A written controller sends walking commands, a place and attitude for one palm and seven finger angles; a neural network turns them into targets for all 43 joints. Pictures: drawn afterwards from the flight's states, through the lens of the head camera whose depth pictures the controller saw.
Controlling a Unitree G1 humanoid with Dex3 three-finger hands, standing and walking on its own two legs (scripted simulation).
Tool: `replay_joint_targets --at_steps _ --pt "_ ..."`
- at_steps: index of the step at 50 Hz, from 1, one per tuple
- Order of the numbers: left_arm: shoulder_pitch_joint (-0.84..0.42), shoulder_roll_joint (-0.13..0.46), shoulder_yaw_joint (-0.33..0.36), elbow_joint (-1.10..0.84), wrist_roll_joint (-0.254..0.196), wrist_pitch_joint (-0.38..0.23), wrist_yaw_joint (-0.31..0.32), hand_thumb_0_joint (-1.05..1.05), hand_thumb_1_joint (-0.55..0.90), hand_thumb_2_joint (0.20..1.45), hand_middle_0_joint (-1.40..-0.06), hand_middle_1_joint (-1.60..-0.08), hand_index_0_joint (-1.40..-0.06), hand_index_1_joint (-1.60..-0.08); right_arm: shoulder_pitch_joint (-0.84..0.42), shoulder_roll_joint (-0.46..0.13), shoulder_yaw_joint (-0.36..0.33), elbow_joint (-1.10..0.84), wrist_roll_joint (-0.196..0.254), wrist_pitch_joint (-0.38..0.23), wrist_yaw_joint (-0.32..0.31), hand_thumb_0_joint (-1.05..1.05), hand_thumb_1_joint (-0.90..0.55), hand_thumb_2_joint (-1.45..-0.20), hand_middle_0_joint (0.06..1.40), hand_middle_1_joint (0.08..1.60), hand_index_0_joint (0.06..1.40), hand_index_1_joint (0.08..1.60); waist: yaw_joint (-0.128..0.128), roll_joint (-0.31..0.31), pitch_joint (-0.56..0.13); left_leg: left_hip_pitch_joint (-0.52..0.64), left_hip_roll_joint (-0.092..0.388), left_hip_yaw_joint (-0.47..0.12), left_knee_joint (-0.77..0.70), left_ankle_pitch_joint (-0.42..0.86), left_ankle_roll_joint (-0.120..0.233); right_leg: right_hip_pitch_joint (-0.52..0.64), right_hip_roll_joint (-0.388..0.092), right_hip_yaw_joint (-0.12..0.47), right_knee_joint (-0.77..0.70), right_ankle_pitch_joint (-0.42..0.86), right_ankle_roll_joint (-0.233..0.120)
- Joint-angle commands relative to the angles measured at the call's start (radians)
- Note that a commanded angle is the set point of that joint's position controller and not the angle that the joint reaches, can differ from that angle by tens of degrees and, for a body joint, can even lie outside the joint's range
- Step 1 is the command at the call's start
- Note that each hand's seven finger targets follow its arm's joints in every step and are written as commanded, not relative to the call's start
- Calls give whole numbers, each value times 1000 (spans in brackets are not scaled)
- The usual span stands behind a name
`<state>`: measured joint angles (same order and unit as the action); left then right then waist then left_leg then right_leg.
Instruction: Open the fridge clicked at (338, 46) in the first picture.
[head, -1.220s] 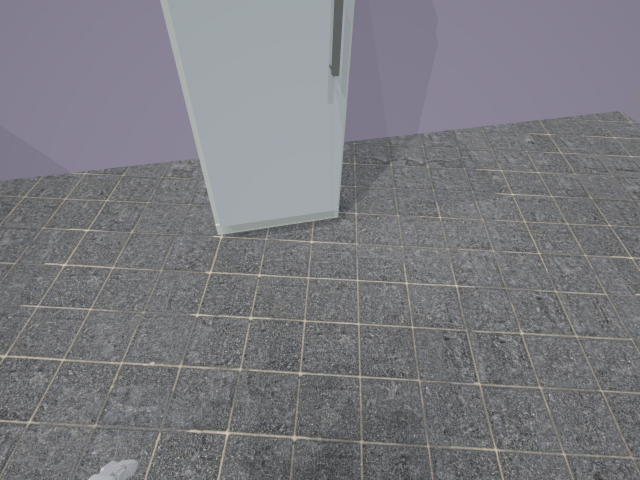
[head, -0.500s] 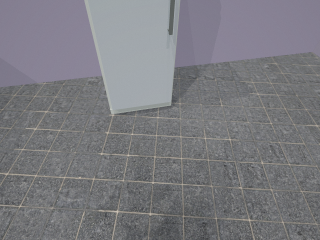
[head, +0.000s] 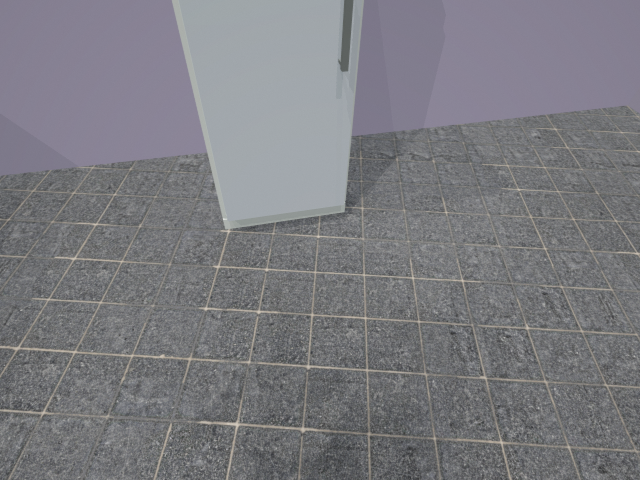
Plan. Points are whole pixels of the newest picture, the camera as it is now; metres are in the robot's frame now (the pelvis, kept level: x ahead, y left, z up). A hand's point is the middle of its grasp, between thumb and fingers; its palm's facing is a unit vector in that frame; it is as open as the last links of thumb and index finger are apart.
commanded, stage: look at it before walking up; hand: right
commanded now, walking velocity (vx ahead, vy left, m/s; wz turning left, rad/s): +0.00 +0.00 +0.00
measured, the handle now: (345, 15) +1.28 +0.00 +0.09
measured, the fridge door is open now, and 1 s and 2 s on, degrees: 0 0 0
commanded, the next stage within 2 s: walk to a spot facing it in 0.22 s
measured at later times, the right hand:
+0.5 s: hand out of the picture +0.06 -0.23 -0.17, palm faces +0.02 +0.96 -0.27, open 7.3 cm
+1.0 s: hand (470, 423) +0.26 -0.23 -0.19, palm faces +0.05 +0.99 -0.12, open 7.4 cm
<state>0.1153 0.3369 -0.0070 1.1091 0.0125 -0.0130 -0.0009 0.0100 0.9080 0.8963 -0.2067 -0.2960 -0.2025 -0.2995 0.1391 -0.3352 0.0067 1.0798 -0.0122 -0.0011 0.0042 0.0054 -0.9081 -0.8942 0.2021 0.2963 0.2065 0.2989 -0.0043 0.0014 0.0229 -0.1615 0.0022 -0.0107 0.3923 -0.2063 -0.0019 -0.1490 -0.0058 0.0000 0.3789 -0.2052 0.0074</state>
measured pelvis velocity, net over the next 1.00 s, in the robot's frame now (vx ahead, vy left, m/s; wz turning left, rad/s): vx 0.19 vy -0.06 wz -0.08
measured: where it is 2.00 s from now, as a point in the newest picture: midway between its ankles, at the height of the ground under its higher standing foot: (357, 399)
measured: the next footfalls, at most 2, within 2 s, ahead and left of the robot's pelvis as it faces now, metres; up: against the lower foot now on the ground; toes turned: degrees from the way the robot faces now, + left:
left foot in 1.10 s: +0.42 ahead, +0.03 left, +0.00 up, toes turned +2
right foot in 1.54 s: +0.57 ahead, -0.23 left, +0.00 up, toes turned -17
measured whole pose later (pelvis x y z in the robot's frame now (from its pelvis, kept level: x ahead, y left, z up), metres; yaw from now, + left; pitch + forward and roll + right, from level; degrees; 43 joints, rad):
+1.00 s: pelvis +0.19 -0.06 -0.01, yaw -5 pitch +0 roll +1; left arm 0.54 0.07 0.00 1.20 0.02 -0.09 0.04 0.01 0.91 0.90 -0.21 -0.30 -0.20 -0.30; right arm 0.15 -0.17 -0.04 1.03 -0.02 0.00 0.02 0.01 -0.91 -0.90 0.20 0.30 0.20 0.30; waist 0.05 0.02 0.07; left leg -0.61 0.08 0.11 0.78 -0.16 0.00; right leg 0.15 0.04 -0.05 0.22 -0.37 -0.06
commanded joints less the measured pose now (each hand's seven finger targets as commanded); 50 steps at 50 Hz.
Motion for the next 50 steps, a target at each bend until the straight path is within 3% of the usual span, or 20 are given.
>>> replay_joint_targets --at_steps 1,16,18,21,23,25,27,29,30,31,32,33,34,35,36,38,40,44,48,50 --pt "-42 205 44 -65 -4 -21 11 0 900 900 -200 -300 -200 -300 -39 -210 -40 -63 1 -27 -14 0 -900 -900 200 300 200 300 5 13 -57 1 116 -108 -74 87 33 17 -109 94 -57 108 -32" --pt "-42 206 40 -60 -6 -21 13 0 900 900 -200 -300 -200 -300 -28 -209 -38 -54 2 -27 -15 0 -900 -900 200 300 200 300 3 6 -58 21 119 -100 -74 141 32 30 -113 95 -62 145 -31" --pt "23 74 10 -31 3 -2 7 0 900 900 -200 -300 -200 -300 51 -84 -13 -23 1 -7 -19 0 -900 -900 200 300 200 300 0 17 -65 24 113 -88 -72 -53 13 11 -96 75 -40 9 -16" --pt "50 65 15 -38 13 10 0 0 900 900 -200 -300 -200 -300 107 -107 -28 -21 -10 6 -7 0 -900 -900 200 300 200 300 -16 70 36 -20 128 -147 -118 -387 38 -137 -45 57 13 -284 -22" --pt "62 47 19 -57 14 13 -2 0 900 900 -200 -300 -200 -300 151 -137 -45 -28 -13 7 -5 0 -900 -900 200 300 200 300 -31 167 88 -14 199 -240 -189 -524 84 -250 -4 -2 153 -303 -18" --pt "55 36 28 -84 13 9 -5 0 900 900 -200 -300 -200 -300 187 -151 -60 -36 -13 -4 -10 0 -900 -900 200 300 200 300 -36 206 123 -19 297 -334 -257 -563 145 -318 -22 -31 313 -265 -20" --pt "88 17 33 -92 9 -7 -10 0 900 900 -200 -300 -200 -300 183 -134 -67 -47 -13 -22 -11 0 -900 -900 200 300 200 300 -13 145 112 -14 303 -277 -213 -418 166 -294 -49 -31 297 -231 -25" --pt "191 -15 34 -64 4 -21 -14 0 900 900 -200 -300 -200 -300 140 -107 -66 -59 -11 -25 -8 0 -900 -900 200 300 200 300 38 75 81 -108 243 -127 -98 -326 130 -95 -34 -69 131 -159 -30" --pt "278 -13 38 -37 3 -29 -9 0 900 900 -200 -300 -200 -300 130 -67 -61 -66 -7 -21 -6 0 -900 -900 200 300 200 300 66 -1 76 -197 172 -45 22 -303 94 28 -38 -28 40 -160 -36" --pt "379 54 60 -8 11 -36 1 0 900 900 -200 -300 -200 -300 131 -3 -50 -83 0 -19 1 0 -900 -900 200 300 200 300 98 -223 68 -345 55 70 284 -279 37 128 -182 236 -95 -299 -93" --pt "480 112 78 12 17 -41 15 0 900 900 -200 -300 -200 -300 83 39 -39 -120 -4 -27 3 0 -900 -900 200 300 200 300 121 -315 82 -516 -10 120 527 -369 7 191 -358 507 -234 -327 -181" --pt "476 87 70 15 11 -39 19 0 900 900 -200 -300 -200 -300 38 19 -47 -132 -17 -31 -4 0 -900 -900 200 300 200 300 107 -233 131 -558 43 28 646 -333 22 152 -377 519 -239 -276 -206" --pt "451 40 59 5 5 -44 21 0 900 900 -200 -300 -200 -300 37 9 -51 -125 -17 -37 -2 0 -900 -900 200 300 200 300 90 -166 143 -591 79 6 711 -262 25 137 -364 499 -228 -189 -226" --pt "424 9 55 -5 4 -53 25 0 900 900 -200 -300 -200 -300 37 30 -54 -114 -16 -42 6 0 -900 -900 200 300 200 300 79 -81 158 -595 104 1 739 -212 21 126 -350 440 -218 -95 -231" --pt "415 -14 48 -7 4 -65 28 0 900 900 -200 -300 -200 -300 48 46 -53 -101 -18 -46 12 0 -900 -900 200 300 200 300 64 -46 143 -576 114 7 740 -167 12 138 -319 365 -203 51 -215" --pt "430 -39 43 8 2 -81 36 0 900 900 -200 -300 -200 -300 81 83 -51 -87 -17 -42 16 0 -900 -900 200 300 200 300 42 -61 97 -546 112 37 736 -109 -8 174 -267 234 -175 285 -194" --pt "442 -58 44 21 -4 -88 40 0 900 900 -200 -300 -200 -300 86 96 -52 -85 -14 -34 18 0 -900 -900 200 300 200 300 28 -92 79 -555 109 60 720 -60 -17 198 -234 157 -174 382 -179" --pt "488 -97 41 53 -4 -91 47 0 900 900 -200 -300 -200 -300 -9 117 -51 -118 -11 -30 23 0 -900 -900 200 300 200 300 42 -95 119 -575 97 107 582 25 -19 201 -195 88 -196 436 -152" --pt "506 -100 39 74 1 -87 51 0 900 900 -200 -300 -200 -300 -102 143 -47 -143 -1 -37 22 0 -900 -900 200 300 200 300 61 -144 149 -435 53 162 339 71 9 168 -182 24 -181 586 -133" --pt "497 -85 46 81 1 -84 52 0 900 900 -200 -300 -200 -300 -72 130 -54 -138 -3 -41 16 0 -900 -900 200 300 200 300 36 -139 126 -346 22 167 294 41 41 186 -208 16 -117 773 -139"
